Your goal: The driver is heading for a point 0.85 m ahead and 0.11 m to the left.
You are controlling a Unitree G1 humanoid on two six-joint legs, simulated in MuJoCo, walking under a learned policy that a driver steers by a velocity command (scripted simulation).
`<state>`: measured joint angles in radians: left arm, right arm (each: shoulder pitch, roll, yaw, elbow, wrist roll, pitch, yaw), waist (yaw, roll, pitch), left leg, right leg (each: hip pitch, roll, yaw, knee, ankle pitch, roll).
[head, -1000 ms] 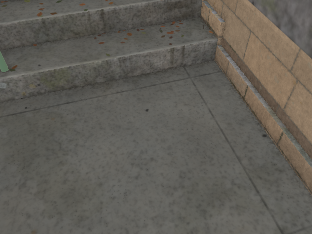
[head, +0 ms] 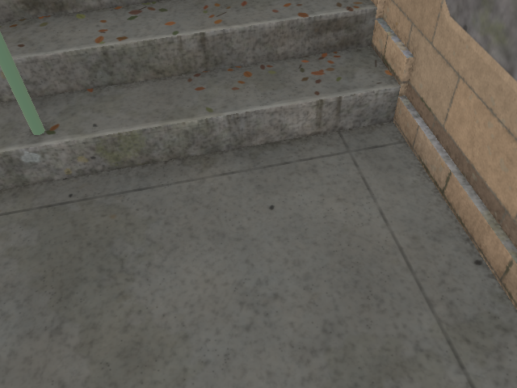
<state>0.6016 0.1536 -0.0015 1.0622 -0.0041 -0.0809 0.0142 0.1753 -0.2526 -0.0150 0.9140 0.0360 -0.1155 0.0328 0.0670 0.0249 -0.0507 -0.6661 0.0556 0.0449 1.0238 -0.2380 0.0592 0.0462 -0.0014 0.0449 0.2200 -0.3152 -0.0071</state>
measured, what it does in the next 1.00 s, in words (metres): walks ahead: left foot, then right foot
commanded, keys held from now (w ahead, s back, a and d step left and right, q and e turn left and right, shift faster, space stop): w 0.76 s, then w+q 0.24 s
